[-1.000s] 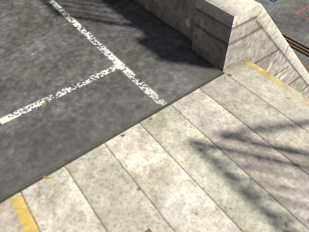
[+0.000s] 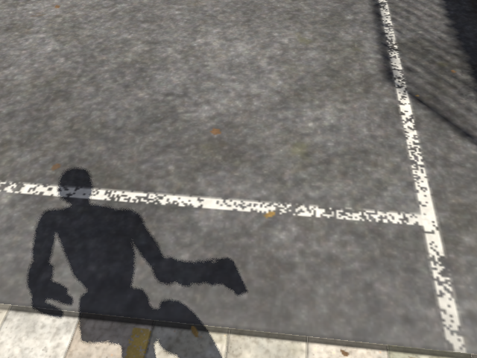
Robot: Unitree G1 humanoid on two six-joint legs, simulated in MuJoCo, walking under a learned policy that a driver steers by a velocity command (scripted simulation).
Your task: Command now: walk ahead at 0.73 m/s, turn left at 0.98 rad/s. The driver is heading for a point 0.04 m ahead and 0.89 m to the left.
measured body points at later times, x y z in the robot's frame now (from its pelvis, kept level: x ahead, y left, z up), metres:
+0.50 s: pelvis +0.31 +0.19 -0.02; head +0.33 +0.21 +0.43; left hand +0.30 +0.47 -0.12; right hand +0.51 -0.04 -0.13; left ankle +0.24 +0.20 -0.74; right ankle +0.38 +0.01 -0.66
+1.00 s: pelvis +0.71 +0.44 -0.02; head +0.72 +0.46 +0.43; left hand +0.44 +0.56 -0.14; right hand +1.06 +0.51 -0.07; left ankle +0.70 +0.59 -0.66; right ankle +0.74 +0.29 -0.74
